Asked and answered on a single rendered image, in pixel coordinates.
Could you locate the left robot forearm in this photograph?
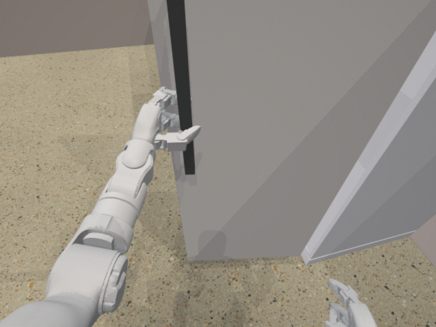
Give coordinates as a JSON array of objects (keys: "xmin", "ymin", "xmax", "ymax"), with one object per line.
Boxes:
[{"xmin": 46, "ymin": 139, "xmax": 155, "ymax": 296}]

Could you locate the fridge door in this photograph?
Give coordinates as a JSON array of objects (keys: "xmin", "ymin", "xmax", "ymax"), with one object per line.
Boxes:
[{"xmin": 147, "ymin": 0, "xmax": 436, "ymax": 261}]

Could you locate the robot left hand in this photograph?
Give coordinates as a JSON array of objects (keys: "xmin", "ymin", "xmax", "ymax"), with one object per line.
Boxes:
[{"xmin": 131, "ymin": 87, "xmax": 201, "ymax": 152}]

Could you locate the handle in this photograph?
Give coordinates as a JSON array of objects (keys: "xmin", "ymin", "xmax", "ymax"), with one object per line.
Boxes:
[{"xmin": 166, "ymin": 0, "xmax": 195, "ymax": 174}]

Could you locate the robot right hand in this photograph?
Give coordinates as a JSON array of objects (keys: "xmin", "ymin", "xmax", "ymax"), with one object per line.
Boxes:
[{"xmin": 326, "ymin": 279, "xmax": 377, "ymax": 327}]

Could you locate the left robot upper arm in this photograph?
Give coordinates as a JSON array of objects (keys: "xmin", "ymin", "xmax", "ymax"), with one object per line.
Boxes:
[{"xmin": 0, "ymin": 243, "xmax": 128, "ymax": 327}]

